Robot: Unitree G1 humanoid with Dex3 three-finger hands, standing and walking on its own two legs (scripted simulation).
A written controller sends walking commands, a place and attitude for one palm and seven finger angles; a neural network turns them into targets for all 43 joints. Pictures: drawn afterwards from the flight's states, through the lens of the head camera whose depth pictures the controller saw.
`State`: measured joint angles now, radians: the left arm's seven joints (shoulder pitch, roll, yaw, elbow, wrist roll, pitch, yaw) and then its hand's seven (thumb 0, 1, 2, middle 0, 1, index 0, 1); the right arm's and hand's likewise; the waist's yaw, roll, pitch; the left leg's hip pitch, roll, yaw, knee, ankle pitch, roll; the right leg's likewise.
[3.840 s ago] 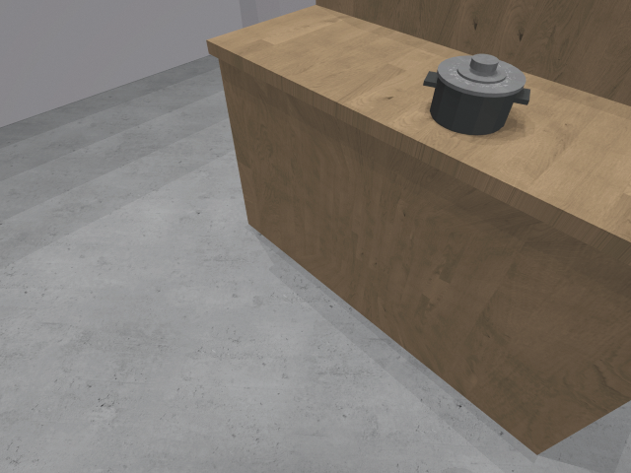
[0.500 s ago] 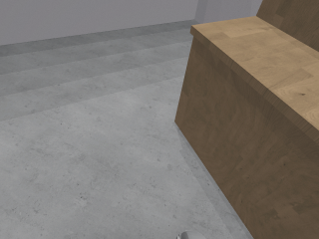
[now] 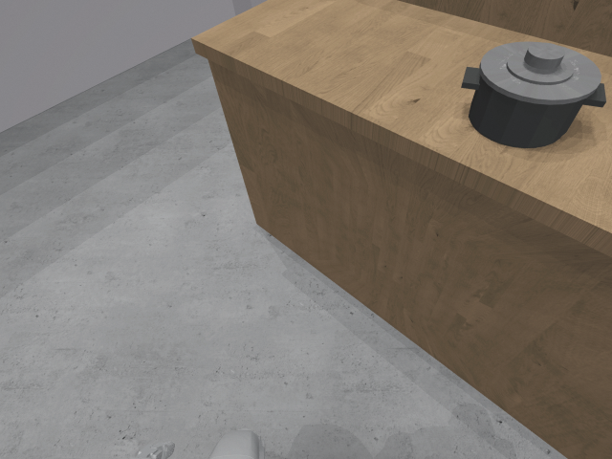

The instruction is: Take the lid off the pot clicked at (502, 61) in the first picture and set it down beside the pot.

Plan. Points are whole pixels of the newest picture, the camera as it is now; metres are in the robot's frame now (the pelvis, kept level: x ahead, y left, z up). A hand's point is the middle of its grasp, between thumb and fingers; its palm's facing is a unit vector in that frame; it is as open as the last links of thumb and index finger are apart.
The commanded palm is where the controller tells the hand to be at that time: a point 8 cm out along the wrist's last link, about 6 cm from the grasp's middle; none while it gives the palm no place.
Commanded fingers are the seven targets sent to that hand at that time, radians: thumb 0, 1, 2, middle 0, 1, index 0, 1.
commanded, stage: turn to face it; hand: left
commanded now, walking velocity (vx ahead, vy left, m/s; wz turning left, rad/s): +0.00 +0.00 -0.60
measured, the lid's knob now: (544, 55) +0.66 -0.36 +0.15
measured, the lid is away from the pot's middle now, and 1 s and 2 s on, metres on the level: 0.00 0.00 0.00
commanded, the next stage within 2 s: take the last steps up to it in 1.14 s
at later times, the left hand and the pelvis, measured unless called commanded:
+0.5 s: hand out of the picture +0.11 +0.25 -0.18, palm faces -0.19 -0.95 -0.24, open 7.3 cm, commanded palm none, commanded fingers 0.00 0.90 0.90 -0.20 -0.30 -0.20 -0.30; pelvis +0.01 +0.05 -0.01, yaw -17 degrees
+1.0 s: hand (262, 396) +0.23 +0.10 -0.15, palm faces -0.56 -0.78 -0.28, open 7.3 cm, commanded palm none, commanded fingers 0.00 0.90 0.90 -0.20 -0.30 -0.20 -0.30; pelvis +0.01 +0.01 -0.01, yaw -35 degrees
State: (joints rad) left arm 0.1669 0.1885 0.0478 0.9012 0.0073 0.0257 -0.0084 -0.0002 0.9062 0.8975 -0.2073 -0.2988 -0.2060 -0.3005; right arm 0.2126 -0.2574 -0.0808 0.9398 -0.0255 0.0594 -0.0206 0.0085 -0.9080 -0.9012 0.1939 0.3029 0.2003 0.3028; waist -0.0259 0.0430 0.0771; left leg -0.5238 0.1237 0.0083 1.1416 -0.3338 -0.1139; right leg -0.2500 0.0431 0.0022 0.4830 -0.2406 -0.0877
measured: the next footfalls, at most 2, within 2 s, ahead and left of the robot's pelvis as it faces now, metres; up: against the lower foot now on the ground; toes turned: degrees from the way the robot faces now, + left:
left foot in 0.42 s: +0.06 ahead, +0.15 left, +0.00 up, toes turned -16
right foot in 0.86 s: -0.01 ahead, -0.09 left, +0.00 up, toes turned -37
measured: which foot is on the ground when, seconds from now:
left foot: up 0.00-0.40, down 0.42-0.86, up 0.88-1.00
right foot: down 0.00-0.42, up 0.44-0.84, down 0.86-1.00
